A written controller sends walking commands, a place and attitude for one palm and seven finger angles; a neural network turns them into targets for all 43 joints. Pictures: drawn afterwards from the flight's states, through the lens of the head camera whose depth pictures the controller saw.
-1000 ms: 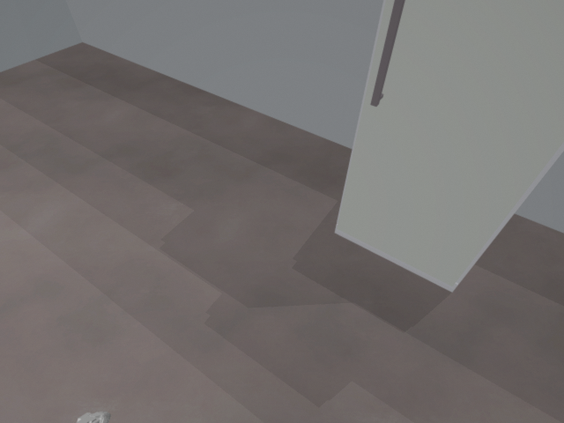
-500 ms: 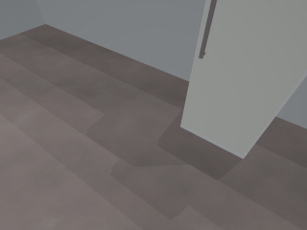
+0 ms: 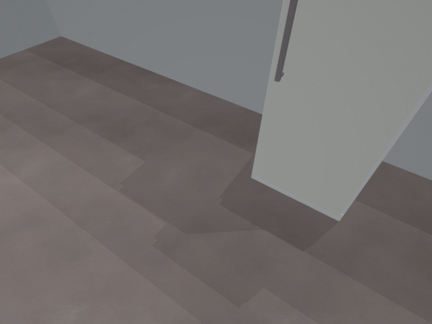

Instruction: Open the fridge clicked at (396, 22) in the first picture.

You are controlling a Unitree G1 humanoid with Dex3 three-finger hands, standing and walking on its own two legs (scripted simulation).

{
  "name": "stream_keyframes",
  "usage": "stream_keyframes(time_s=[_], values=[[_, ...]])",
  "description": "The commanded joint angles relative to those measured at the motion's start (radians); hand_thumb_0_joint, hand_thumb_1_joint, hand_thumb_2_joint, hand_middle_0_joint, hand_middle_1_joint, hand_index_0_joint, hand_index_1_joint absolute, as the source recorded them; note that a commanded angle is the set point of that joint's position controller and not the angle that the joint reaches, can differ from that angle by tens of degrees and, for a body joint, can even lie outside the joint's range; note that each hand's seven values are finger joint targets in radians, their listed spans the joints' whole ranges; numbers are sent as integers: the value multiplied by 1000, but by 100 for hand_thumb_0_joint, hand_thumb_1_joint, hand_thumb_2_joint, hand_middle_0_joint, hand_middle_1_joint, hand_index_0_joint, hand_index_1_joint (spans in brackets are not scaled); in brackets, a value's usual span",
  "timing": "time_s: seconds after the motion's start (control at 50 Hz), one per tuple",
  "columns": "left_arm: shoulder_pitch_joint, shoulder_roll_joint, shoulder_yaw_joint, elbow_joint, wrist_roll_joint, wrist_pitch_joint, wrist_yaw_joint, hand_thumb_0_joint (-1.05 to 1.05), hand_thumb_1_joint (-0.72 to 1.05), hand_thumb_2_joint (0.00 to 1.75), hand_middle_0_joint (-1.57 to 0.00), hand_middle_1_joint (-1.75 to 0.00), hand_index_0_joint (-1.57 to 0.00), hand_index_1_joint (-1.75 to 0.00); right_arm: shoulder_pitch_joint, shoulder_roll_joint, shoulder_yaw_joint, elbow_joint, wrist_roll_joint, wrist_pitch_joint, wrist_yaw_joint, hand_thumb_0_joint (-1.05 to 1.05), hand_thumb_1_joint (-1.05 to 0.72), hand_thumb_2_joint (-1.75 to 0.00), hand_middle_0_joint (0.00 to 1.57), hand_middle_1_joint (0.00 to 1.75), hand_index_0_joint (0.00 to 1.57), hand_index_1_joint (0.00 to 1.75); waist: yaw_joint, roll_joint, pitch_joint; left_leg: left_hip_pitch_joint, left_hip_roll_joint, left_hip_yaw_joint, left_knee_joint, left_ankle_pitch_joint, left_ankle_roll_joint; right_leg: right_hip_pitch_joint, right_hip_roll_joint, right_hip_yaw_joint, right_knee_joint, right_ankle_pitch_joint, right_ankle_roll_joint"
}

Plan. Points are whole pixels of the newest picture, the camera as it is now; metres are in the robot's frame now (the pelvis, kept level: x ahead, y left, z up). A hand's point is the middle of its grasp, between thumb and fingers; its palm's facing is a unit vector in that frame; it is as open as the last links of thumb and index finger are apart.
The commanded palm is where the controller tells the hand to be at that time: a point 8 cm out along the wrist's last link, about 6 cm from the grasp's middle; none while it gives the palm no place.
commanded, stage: look at it before walking up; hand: left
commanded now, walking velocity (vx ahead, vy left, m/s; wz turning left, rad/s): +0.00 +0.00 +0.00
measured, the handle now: (289, 30) +0.98 -0.19 +0.14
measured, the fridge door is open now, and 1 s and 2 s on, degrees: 0 0 0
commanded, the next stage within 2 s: turn to face it in 0.54 s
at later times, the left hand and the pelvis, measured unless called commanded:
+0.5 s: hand out of the picture +0.09 +0.25 -0.16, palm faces -0.03 -0.94 -0.34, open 7.4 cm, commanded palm none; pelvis +0.01 +0.00 +0.00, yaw +0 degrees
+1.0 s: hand out of the picture +0.08 +0.20 -0.18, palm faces -0.14 -0.95 -0.27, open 7.4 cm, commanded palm none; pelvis +0.00 -0.01 -0.02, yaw -10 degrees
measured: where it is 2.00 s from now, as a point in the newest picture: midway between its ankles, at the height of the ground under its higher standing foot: outside the picture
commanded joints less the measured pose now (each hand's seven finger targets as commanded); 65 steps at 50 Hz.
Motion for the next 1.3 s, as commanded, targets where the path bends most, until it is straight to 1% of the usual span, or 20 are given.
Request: stream_keyframes(time_s=[0.0,0.32,0.48,0.64,0.72,0.76,0.84,0.88,0.92,0.94,0.96,0.98,1.0,1.02,1.04,1.06,1.1,1.14,1.18,1.28], values=[[-51,212,45,-64,1,-25,14,0,90,90,-20,-30,-20,-30,-52,-206,-43,-70,3,-26,-13,0,-90,-90,20,30,20,30,3,4,-25,-15,98,-86,-70,40,45,-24,-122,118,-96,25,-23],[-44,212,45,-62,-1,-30,16,0,90,90,-20,-30,-20,-30,-58,-209,-44,-68,5,-29,-16,0,-90,-90,20,30,20,30,0,7,-76,30,104,-78,-53,143,42,19,-128,110,-75,180,-26],[-49,215,44,-60,0,-28,15,0,90,90,-20,-30,-20,-30,-64,-209,-43,-70,6,-25,-15,0,-90,-90,20,30,20,30,0,8,-47,22,104,-82,-69,110,42,9,-125,112,-93,134,-24],[-54,219,46,-65,-1,-28,14,0,90,90,-20,-30,-20,-30,-68,-216,-46,-74,4,-27,-18,0,-90,-90,20,30,20,30,-1,8,-61,53,109,-68,-60,159,40,13,-124,114,-80,211,-26],[16,108,38,-84,1,12,20,0,90,90,-20,-30,-20,-30,10,-92,-37,-88,2,-2,-27,0,-90,-90,20,30,20,30,-5,-6,-61,41,118,-1,28,171,18,-35,-116,139,1,303,-17],[27,112,48,-112,4,27,18,0,90,90,-20,-30,-20,-30,26,-101,-49,-116,2,9,-33,0,-90,-90,20,30,20,30,-10,-5,-48,27,128,12,53,143,20,-83,-103,155,46,302,-22],[48,96,63,-170,8,40,8,0,90,90,-20,-30,-20,-30,16,-114,-76,-176,-1,18,-37,0,-90,-90,20,30,20,30,-4,56,-42,1,181,-8,69,69,50,-180,-51,140,162,226,-13],[62,74,69,-190,8,44,2,0,90,90,-20,-30,-20,-30,4,-122,-87,-203,-1,18,-36,0,-90,-90,20,30,20,30,3,120,-37,-44,241,-46,37,37,83,-203,-15,98,282,131,-3],[93,41,76,-206,8,50,-5,0,90,90,-20,-30,-20,-30,-28,-127,-96,-226,-4,11,-33,0,-90,-90,20,30,20,30,25,209,-37,-76,340,-76,0,128,151,-213,4,6,457,-204,21],[111,34,82,-211,7,51,-7,0,90,90,-20,-30,-20,-30,-48,-123,-100,-241,-5,10,-32,0,-90,-90,20,30,20,30,35,218,-35,-110,365,-64,20,165,166,-183,-28,3,474,-265,22],[141,29,88,-212,9,47,-10,0,90,90,-20,-30,-20,-30,-65,-118,-102,-251,-8,11,-33,0,-90,-90,20,30,20,30,54,183,-29,-145,348,-15,91,195,145,-129,-42,-2,406,-246,18],[194,35,93,-200,13,41,-11,0,90,90,-20,-30,-20,-30,-76,-113,-103,-257,-8,15,-31,0,-90,-90,20,30,20,30,84,111,-31,-198,298,43,217,156,98,-54,-40,-8,275,-127,12],[241,101,109,-197,23,25,-4,0,90,90,-20,-30,-20,-30,-58,-61,-98,-270,-1,27,-27,0,-90,-90,20,30,20,30,98,-159,-20,-311,152,151,513,-65,3,-9,-160,221,30,87,-28],[251,176,116,-207,21,15,11,0,90,90,-20,-30,-20,-30,-58,5,-83,-310,5,28,-23,0,-90,-90,20,30,20,30,82,-354,-3,-470,8,93,741,-408,-39,-47,-369,597,-124,289,-138],[240,158,118,-218,11,19,22,0,90,90,-20,-30,-20,-30,-70,-22,-86,-301,6,39,-28,0,-90,-90,20,30,20,30,87,-256,-25,-426,29,-50,802,-372,-22,-101,-349,618,-184,98,-158],[164,136,114,-231,12,21,23,0,90,90,-20,-30,-20,-30,-70,-22,-92,-290,7,35,-26,0,-90,-90,20,30,20,30,49,-182,18,-450,41,-68,833,-292,-18,-127,-310,591,-175,-25,-173],[92,90,105,-253,10,15,24,0,90,90,-20,-30,-20,-30,-10,-15,-89,-258,-2,28,-21,0,-90,-90,20,30,20,30,8,-76,-33,-407,60,-48,791,-186,-31,-90,-244,442,-120,41,-167],[127,71,104,-238,8,10,21,0,90,90,-20,-30,-20,-30,-4,4,-86,-247,-3,28,-25,0,-90,-90,20,30,20,30,19,-90,-80,-382,44,-32,738,-169,-39,-40,-204,387,-82,173,-158],[152,66,108,-225,8,9,22,0,90,90,-20,-30,-20,-30,3,14,-85,-242,-1,30,-28,0,-90,-90,20,30,20,30,24,-87,-99,-391,35,-27,701,-165,-44,14,-195,377,-72,225,-154],[187,63,116,-212,14,16,23,0,90,90,-20,-30,-20,-30,-22,32,-80,-254,4,24,-35,0,-90,-90,20,30,20,30,50,-106,-112,-357,18,-17,550,-205,-40,53,-188,409,-66,271,-175]])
